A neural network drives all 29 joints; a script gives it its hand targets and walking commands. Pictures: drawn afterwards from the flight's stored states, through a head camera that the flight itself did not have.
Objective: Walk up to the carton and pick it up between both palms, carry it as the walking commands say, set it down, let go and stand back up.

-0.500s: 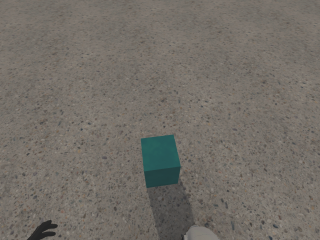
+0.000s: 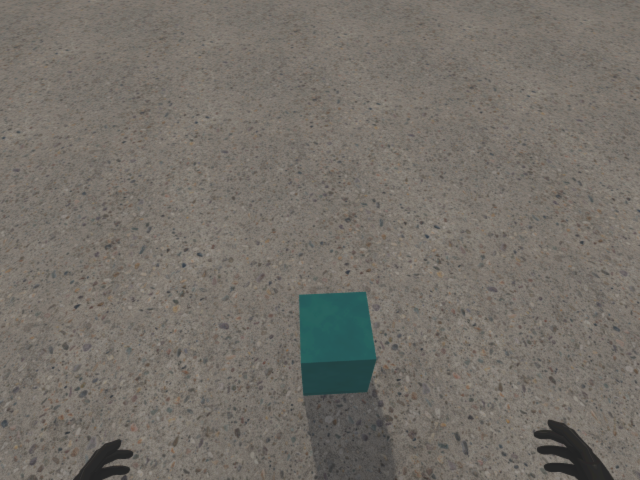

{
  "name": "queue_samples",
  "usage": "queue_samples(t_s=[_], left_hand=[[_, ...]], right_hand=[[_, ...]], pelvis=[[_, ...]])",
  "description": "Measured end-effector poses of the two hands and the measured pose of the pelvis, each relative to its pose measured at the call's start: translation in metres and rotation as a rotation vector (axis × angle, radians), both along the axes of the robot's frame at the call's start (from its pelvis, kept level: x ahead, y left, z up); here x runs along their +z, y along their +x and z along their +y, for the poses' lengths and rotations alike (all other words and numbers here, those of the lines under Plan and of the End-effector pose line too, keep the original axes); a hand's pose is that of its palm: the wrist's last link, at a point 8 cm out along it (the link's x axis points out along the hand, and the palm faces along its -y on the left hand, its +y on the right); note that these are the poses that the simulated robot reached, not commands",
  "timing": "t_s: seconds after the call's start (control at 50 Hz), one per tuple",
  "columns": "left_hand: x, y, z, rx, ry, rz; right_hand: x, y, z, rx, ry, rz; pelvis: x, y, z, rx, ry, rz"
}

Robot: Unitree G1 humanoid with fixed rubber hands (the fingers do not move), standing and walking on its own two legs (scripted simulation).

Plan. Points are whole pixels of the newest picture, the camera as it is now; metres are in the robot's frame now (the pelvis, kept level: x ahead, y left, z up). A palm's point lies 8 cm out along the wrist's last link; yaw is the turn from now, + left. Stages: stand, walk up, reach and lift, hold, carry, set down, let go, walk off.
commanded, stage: walk up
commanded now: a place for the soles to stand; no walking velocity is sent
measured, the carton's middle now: (334, 344) +0.58 -0.02 -0.64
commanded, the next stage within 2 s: none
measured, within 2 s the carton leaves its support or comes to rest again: neither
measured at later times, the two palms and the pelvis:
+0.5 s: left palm out of the picture +0.08 +0.31 -0.09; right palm out of the picture +0.08 -0.31 -0.10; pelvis +0.01 -0.01 +0.01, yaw +0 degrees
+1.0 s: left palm out of the picture +0.13 +0.31 -0.12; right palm (537, 363) +0.29 -0.31 -0.10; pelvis +0.13 -0.01 -0.02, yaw +2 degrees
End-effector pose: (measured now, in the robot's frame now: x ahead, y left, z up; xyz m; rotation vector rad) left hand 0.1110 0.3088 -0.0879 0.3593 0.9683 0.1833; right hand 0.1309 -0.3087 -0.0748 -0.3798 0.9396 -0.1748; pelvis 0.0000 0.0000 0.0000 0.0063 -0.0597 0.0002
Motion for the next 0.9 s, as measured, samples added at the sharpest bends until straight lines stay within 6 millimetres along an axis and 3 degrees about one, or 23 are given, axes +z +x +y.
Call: queue_samples(t_s=[0.24,0.44,0.52,0.62,0.68,0.72,0.82,0.9], left_hand=[[-0.007,-0.029,0.003,0.064,-0.008,0.112],[-0.005,-0.037,-0.003,0.088,-0.008,0.151],[0.0,-0.034,-0.004,0.085,-0.009,0.149],[-0.003,-0.017,-0.013,0.074,0.016,0.156],[-0.004,-0.01,-0.022,0.085,0.021,0.14],[0.0,-0.012,-0.028,0.097,0.02,0.145],[0.006,-0.021,-0.029,0.136,0.03,0.213],[-0.002,-0.015,-0.018,0.165,0.032,0.248]], right_hand=[[-0.015,-0.026,0.006,-0.061,0.04,0.103],[-0.025,-0.045,0.003,-0.091,0.06,0.169],[-0.023,-0.052,-0.007,-0.102,0.049,0.176],[-0.031,-0.055,-0.034,-0.131,0.024,0.21],[-0.033,-0.041,-0.043,-0.125,0.022,0.237],[-0.028,-0.021,-0.043,-0.094,0.02,0.228],[-0.014,0.047,-0.033,0.004,0.023,0.148],[-0.012,0.105,-0.017,0.054,0.016,0.088]], pelvis=[[0.007,-0.002,0.0,0.001,0.001,-0.003],[0.01,0.002,-0.004,0.005,0.003,0.009],[0.011,0.015,-0.009,0.007,0.004,0.021],[0.002,0.036,-0.027,0.002,-0.008,0.001],[0.0,0.051,-0.035,0.026,-0.017,0.003],[0.004,0.06,-0.035,0.023,-0.011,0.008],[0.011,0.085,-0.033,0.028,0.009,0.005],[0.005,0.107,-0.026,0.031,0.007,-0.007]])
